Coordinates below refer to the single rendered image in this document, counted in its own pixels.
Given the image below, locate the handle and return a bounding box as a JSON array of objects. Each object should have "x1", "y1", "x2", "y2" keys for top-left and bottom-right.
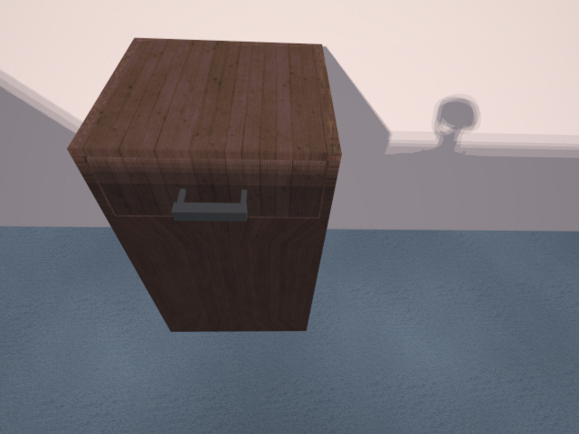
[{"x1": 171, "y1": 189, "x2": 248, "y2": 222}]

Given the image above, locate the drawer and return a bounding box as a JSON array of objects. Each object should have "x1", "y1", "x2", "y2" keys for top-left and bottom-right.
[{"x1": 87, "y1": 156, "x2": 327, "y2": 217}]

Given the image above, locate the cabinet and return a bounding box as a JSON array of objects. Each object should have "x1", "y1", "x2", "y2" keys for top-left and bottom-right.
[{"x1": 67, "y1": 38, "x2": 342, "y2": 332}]

